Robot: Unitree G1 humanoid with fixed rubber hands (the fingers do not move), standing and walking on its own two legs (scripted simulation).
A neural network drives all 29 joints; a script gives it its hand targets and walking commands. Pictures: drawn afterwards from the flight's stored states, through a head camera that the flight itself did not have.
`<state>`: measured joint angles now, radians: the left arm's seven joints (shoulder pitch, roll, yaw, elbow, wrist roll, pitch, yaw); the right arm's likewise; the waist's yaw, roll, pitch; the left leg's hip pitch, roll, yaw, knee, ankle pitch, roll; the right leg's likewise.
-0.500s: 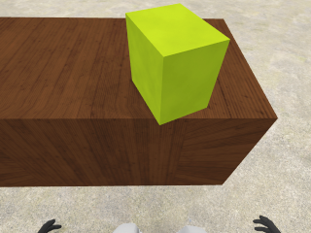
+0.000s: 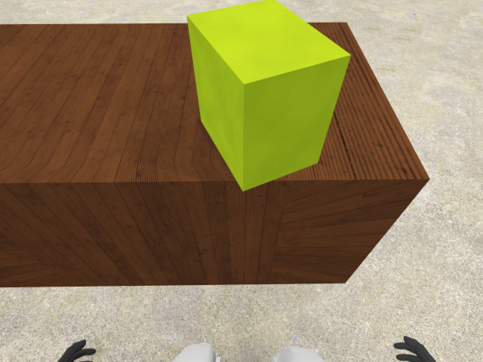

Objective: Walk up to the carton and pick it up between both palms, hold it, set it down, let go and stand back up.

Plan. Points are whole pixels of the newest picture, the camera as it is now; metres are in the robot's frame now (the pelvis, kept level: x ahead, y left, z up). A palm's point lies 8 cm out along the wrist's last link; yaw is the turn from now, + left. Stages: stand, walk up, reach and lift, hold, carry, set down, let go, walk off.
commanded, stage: walk up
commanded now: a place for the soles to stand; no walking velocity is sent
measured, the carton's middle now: (258, 95) +0.61 -0.03 +0.09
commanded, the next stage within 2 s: none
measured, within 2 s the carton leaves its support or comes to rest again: neither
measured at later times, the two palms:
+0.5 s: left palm out of the picture +0.10 +0.31 -0.10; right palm out of the picture +0.09 -0.29 -0.09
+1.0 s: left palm out of the picture +0.10 +0.32 -0.11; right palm out of the picture +0.10 -0.29 -0.09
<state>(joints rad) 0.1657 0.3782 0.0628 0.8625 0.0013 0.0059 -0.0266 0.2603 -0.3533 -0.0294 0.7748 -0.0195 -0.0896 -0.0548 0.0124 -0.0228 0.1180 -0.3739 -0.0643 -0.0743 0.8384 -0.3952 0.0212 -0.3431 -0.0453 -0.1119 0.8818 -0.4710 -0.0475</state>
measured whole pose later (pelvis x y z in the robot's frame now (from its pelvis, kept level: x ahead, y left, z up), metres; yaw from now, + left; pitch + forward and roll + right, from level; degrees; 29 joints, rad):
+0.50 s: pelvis +0.00 +0.00 +0.00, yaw +0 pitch -4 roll +1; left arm 0.16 0.38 0.06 0.87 0.00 0.00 -0.03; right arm 0.26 -0.35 -0.03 0.77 -0.02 -0.07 -0.05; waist 0.01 -0.03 0.12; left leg -0.39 -0.06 -0.07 0.87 -0.47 0.01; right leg -0.34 -0.04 -0.11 0.88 -0.47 -0.05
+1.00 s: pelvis +0.00 +0.01 +0.00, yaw +0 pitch -4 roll +1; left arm 0.16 0.38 0.06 0.87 0.00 0.00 -0.03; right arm 0.26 -0.35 -0.04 0.77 -0.02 -0.08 -0.06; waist 0.01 -0.03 0.13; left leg -0.37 -0.06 -0.07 0.86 -0.39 0.01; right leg -0.35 -0.04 -0.11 0.90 -0.48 -0.05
